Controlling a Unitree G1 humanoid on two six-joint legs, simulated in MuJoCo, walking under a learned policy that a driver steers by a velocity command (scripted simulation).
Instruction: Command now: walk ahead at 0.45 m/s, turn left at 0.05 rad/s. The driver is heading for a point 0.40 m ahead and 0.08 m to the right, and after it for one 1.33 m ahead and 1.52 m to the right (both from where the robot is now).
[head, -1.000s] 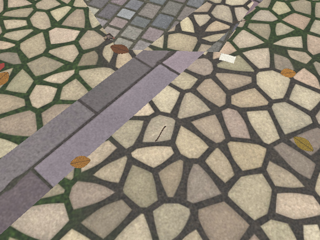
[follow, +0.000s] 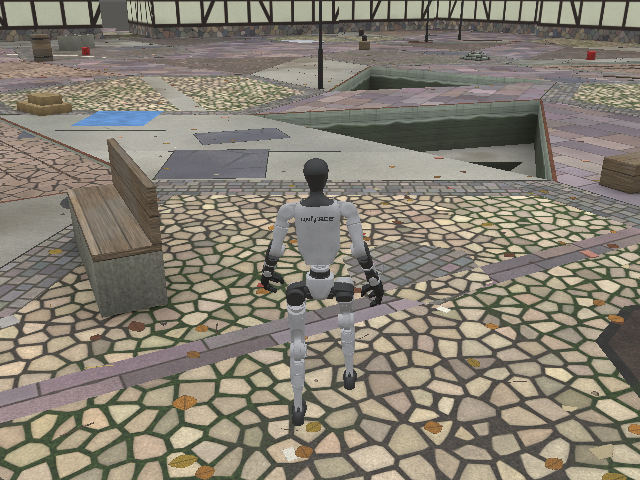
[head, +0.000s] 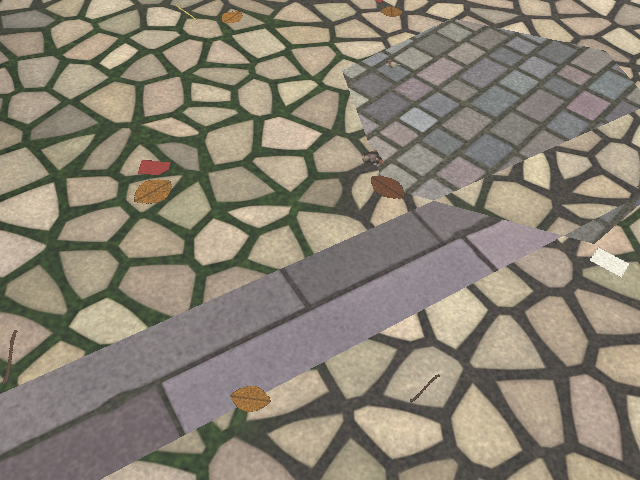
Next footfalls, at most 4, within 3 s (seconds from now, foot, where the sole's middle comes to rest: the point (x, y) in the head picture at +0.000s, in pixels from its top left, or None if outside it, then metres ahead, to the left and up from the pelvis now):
0.18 right None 0.29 -0.14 -0.78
0.66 left None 0.48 0.06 -0.78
1.06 right None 0.34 -0.17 -0.78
1.54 left None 0.47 0.01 -0.78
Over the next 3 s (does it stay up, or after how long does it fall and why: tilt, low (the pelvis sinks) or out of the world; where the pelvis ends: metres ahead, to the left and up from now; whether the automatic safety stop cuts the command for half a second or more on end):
stays up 0.37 -0.33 0.00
